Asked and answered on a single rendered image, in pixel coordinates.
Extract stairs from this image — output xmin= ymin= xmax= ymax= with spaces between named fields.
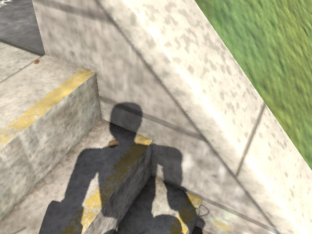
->
xmin=0 ymin=73 xmax=212 ymax=234

